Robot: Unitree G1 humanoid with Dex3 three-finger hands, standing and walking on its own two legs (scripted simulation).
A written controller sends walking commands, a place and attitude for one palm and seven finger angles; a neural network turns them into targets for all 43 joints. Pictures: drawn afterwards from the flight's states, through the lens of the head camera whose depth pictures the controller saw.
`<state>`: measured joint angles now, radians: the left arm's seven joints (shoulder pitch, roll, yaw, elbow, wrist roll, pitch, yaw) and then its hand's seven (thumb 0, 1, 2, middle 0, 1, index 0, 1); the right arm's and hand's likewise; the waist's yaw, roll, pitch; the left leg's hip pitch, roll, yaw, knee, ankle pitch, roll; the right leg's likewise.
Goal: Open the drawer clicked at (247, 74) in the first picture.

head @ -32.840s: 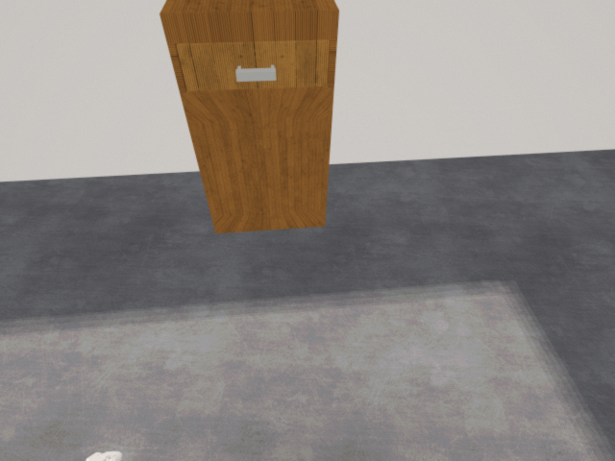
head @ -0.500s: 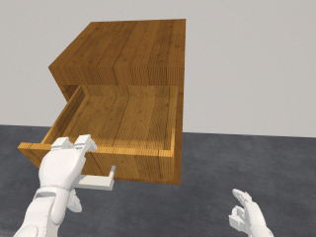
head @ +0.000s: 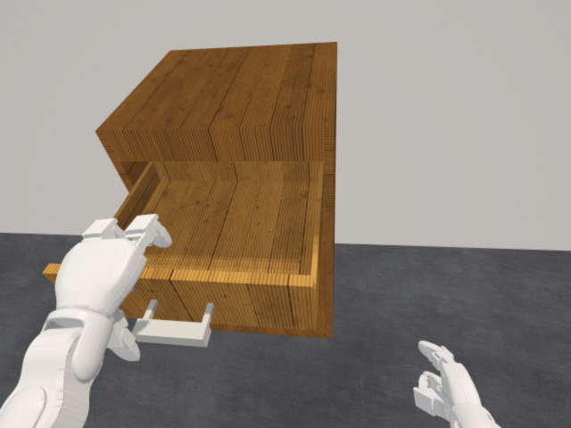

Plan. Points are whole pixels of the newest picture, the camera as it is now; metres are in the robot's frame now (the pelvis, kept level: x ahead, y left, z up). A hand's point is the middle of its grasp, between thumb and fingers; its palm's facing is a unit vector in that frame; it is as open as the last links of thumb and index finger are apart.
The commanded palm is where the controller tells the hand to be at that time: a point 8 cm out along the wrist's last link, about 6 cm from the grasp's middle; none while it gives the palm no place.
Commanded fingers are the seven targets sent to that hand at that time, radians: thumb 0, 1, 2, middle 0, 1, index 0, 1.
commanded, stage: draw the hand back to the body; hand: left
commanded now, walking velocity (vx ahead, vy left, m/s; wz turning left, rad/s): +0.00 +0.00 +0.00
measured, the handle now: (176, 319) +0.27 +0.25 -0.03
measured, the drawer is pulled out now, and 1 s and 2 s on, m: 0.30 0.30 0.30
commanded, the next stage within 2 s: step back with the hand held close in 1.68 s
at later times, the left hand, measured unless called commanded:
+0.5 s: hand (112, 308) +0.21 +0.26 +0.11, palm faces +0.08 -0.07 -0.99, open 13.8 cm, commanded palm +0.18 +0.25 +0.17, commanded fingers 0.00 -0.50 0.30 -0.30 -1.20 -0.30 -1.20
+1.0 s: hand (115, 291) +0.20 +0.23 +0.16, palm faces +0.41 -0.84 -0.35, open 12.8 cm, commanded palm +0.15 +0.27 +0.17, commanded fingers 0.00 0.09 0.56 -0.26 -0.82 -0.26 -0.82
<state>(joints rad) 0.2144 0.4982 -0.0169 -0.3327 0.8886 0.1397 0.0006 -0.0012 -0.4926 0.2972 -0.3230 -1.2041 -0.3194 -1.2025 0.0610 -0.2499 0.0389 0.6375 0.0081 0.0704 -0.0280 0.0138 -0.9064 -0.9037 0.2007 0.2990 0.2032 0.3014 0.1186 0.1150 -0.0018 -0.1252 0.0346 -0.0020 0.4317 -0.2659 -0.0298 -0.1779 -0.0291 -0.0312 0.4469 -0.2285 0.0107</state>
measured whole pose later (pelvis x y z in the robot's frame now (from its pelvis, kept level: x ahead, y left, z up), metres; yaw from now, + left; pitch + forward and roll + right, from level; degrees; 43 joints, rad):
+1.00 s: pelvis +0.01 +0.00 +0.00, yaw +1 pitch -5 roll -1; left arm 0.43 0.29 0.24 -0.46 -0.01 -0.10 0.13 -0.01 -0.22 0.42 -0.30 -1.03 -0.29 -1.02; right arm 0.19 -0.20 0.05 0.64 -0.02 -0.16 -0.09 0.01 -0.90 -0.90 0.20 0.30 0.21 0.30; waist 0.07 0.04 0.05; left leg -0.06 0.05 -0.01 0.43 -0.28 -0.04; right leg -0.10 -0.02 -0.05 0.42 -0.24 0.01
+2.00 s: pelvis -0.01 +0.01 +0.00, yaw +2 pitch +1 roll -1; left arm 0.61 0.34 0.33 -0.53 -0.03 -0.15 0.12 0.01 0.89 0.89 -0.22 -0.31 -0.21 -0.30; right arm 0.18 -0.24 0.00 0.58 -0.01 -0.06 -0.09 0.01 -0.90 -0.90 0.20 0.30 0.21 0.30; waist 0.01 0.06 0.01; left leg -0.26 0.04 -0.05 0.51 -0.27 -0.03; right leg -0.25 -0.03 -0.08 0.43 -0.20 0.02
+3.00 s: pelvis -0.15 +0.03 -0.01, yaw +3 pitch +3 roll -4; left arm 0.61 0.41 0.38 -0.61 -0.04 -0.19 0.16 0.01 0.89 0.90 -0.22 -0.31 -0.21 -0.30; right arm 0.17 -0.17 0.00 0.62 -0.03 -0.12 -0.08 0.02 -0.90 -0.90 0.20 0.30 0.21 0.30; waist 0.00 -0.01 -0.02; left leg -0.45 0.00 -0.03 0.52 -0.12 0.05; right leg -0.46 0.10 0.03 0.87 -0.48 0.01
